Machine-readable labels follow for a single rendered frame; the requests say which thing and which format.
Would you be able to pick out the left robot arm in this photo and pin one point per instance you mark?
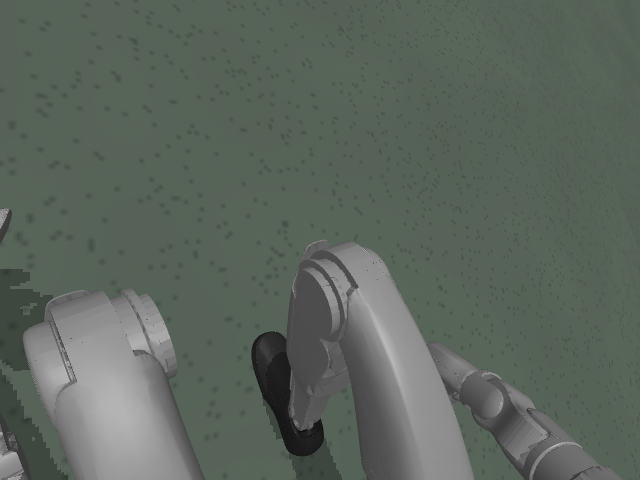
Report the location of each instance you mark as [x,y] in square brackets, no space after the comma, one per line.
[13,463]

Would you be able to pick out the right robot arm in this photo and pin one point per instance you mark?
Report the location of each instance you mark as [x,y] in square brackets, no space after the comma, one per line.
[535,445]

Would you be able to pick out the right robot foot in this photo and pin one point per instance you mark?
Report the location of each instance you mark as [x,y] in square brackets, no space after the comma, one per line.
[272,370]

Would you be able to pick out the right robot hand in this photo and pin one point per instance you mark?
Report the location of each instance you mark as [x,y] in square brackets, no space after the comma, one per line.
[453,368]

